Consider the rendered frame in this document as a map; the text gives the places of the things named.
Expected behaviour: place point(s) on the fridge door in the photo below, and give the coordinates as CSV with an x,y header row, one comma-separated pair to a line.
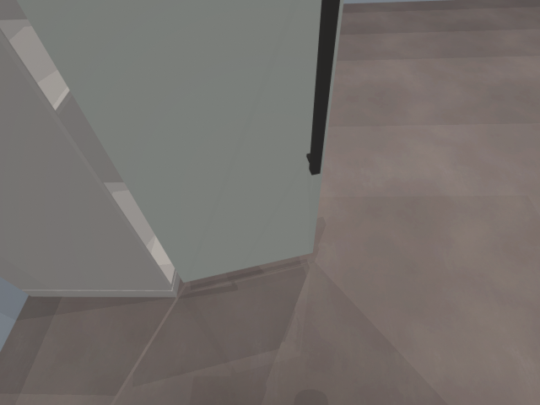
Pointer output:
x,y
205,108

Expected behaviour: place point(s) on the handle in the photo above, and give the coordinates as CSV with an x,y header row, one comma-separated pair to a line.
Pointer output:
x,y
327,37

